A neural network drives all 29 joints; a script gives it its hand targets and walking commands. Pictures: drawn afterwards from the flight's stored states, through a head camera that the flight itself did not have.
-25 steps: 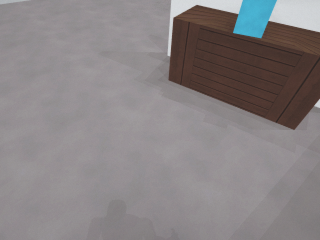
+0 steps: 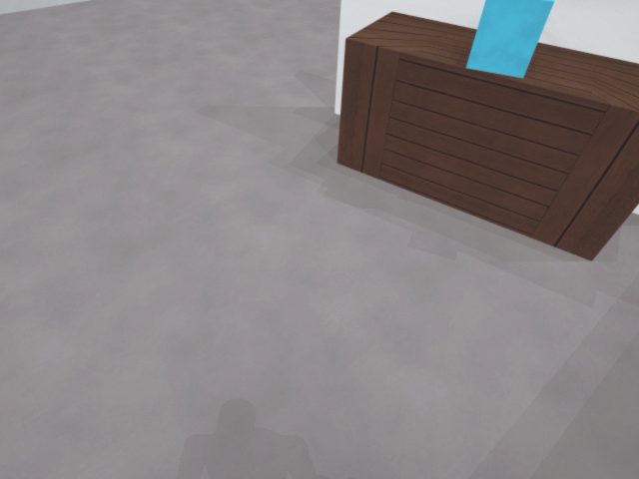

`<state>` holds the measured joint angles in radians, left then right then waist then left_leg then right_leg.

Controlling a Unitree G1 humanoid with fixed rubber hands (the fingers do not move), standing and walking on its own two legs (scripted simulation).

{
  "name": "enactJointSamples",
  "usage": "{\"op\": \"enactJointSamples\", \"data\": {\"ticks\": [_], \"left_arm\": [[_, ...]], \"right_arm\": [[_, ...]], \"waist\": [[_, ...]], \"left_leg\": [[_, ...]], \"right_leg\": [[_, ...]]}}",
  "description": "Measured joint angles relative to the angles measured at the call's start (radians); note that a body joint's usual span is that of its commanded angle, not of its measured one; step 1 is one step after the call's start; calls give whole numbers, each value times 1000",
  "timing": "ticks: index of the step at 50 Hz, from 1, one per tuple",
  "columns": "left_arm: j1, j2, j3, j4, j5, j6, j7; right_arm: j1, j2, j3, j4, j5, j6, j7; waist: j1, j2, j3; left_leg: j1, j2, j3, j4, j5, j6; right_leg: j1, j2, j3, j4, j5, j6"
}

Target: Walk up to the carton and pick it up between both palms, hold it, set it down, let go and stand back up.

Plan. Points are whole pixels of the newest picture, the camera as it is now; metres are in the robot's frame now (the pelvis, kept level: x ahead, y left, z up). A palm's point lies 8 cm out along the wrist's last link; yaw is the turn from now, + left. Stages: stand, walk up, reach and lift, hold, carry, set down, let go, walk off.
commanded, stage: stand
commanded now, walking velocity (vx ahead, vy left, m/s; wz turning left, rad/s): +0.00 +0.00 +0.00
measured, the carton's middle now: (508, 29) +1.63 -0.70 +0.00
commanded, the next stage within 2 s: walk up in 0.68 s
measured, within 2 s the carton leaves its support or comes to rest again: neither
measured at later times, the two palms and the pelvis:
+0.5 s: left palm out of the picture -0.02 +0.21 -0.14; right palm out of the picture -0.01 -0.21 -0.15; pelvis +0.00 +0.00 +0.00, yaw +0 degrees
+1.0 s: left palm out of the picture -0.01 +0.22 -0.14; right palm out of the picture -0.04 -0.23 -0.14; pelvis -0.01 -0.01 +0.01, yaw -5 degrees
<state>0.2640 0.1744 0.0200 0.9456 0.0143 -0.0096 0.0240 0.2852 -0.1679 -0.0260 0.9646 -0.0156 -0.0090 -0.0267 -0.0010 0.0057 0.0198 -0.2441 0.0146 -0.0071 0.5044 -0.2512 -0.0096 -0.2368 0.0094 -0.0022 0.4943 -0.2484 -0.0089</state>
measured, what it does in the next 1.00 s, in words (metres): stands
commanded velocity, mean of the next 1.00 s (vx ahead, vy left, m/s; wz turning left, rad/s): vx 0.00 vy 0.00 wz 0.00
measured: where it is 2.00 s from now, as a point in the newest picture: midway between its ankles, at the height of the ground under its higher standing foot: (406, 433)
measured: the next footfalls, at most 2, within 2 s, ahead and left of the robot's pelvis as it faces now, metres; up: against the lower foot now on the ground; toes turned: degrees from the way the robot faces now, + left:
right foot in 1.28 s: +0.11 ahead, -0.26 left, +0.00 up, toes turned -19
left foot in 1.74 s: +0.51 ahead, -0.17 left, +0.00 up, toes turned -15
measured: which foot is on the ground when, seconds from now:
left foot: down 0.00-1.00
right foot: down 0.00-0.94, up 0.96-1.00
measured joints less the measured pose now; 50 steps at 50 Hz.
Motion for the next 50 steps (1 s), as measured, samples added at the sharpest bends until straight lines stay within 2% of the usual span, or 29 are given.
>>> {"op": "enactJointSamples", "data": {"ticks": [8, 22, 36, 45, 47, 48, 50], "left_arm": [[4, -7, -1, 62, -3, 9, 8], [23, -31, -8, 156, -4, 8, 11], [17, -47, -13, 190, -3, 8, 17], [22, -52, -15, 191, -4, 14, 16], [48, -44, 0, 169, 7, 13, 1], [65, -35, 5, 157, 12, 15, -7], [79, -10, 15, 132, 32, 26, -23]], "right_arm": [[-2, 14, 3, 62, 1, 2, -3], [-13, 39, 8, 141, 3, 9, -8], [19, 52, 13, 188, 2, 14, -11], [34, 67, 17, 200, 0, 17, -14], [44, 61, 3, 164, -25, 9, -8], [46, 52, -8, 143, -34, 0, -9], [37, 24, -25, 111, -45, -18, -20]], "waist": [[0, -13, 21], [3, 1, 35], [-6, -3, 33], [0, -5, 33], [12, -14, 20], [15, -16, 10], [5, 2, 10]], "left_leg": [[22, -1, -2, -24, 11, -2], [50, 2, -3, -50, 28, -6], [52, 9, -2, -58, 38, -10], [40, 8, 0, -54, 39, -8], [26, 8, 25, -14, -84, 11], [26, 13, 44, -9, -129, 23], [32, 43, 73, -9, -156, 40]], "right_leg": [[21, -1, -2, -21, 9, -1], [47, 2, -3, -44, 23, -3], [52, 9, -2, -59, 39, -7], [40, 7, 0, -57, 41, -4], [-2, 12, 31, 19, -139, -13], [-38, 16, 37, 82, -211, -6], [-137, 20, -2, 284, -243, 18]]}}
